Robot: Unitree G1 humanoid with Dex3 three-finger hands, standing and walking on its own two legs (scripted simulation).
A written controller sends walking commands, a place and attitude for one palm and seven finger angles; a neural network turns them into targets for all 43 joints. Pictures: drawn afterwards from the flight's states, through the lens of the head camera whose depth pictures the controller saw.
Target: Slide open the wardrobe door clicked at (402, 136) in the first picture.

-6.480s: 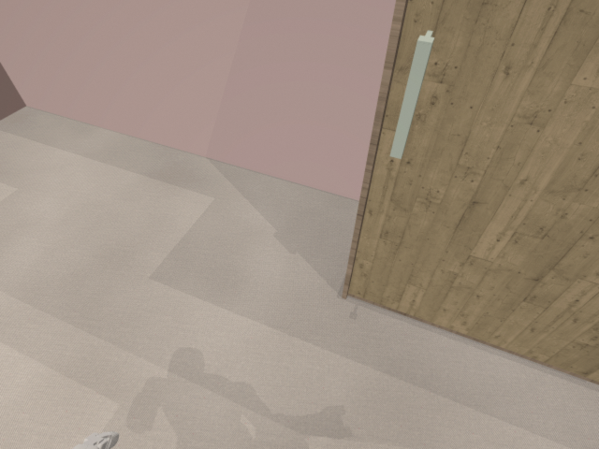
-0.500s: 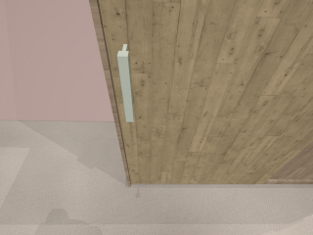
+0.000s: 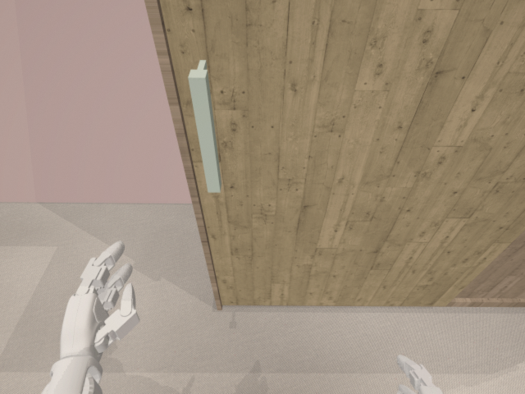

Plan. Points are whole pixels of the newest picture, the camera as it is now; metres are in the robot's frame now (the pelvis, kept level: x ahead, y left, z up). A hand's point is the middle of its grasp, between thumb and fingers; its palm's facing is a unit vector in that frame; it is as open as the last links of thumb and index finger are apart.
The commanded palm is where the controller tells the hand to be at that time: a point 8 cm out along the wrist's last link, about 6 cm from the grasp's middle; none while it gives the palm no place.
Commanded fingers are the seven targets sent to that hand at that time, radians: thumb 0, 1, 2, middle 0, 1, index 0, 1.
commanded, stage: raise the hand with hooked fingers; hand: left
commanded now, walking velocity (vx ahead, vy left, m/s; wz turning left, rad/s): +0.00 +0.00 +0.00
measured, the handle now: (209, 132) +0.53 +0.12 +0.13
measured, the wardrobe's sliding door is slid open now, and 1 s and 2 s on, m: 0.00 0.00 0.00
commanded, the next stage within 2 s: move the hooked fingers beside the handle in 1.88 s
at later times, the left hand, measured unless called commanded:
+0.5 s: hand (107, 324) +0.21 +0.22 +0.04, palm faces +0.01 -1.00 -0.05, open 10.4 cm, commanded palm +0.18 +0.28 +0.04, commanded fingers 0.00 0.04 0.53 -0.26 -0.86 -0.26 -0.86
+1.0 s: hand (60, 283) +0.24 +0.27 +0.10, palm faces +0.06 -1.00 -0.06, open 13.3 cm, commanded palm +0.21 +0.32 +0.11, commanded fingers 0.00 -0.50 0.30 -0.30 -1.20 -0.30 -1.20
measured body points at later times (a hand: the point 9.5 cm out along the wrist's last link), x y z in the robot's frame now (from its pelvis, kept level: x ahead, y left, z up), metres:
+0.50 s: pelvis -0.01 -0.01 -0.03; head +0.02 -0.01 +0.42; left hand +0.21 +0.28 +0.04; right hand +0.15 -0.23 -0.11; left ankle +0.04 +0.10 -0.72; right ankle -0.03 -0.10 -0.72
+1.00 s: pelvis +0.00 +0.02 +0.00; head +0.00 +0.03 +0.45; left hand +0.23 +0.32 +0.11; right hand +0.19 -0.21 -0.06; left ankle +0.04 +0.10 -0.72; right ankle -0.03 -0.10 -0.72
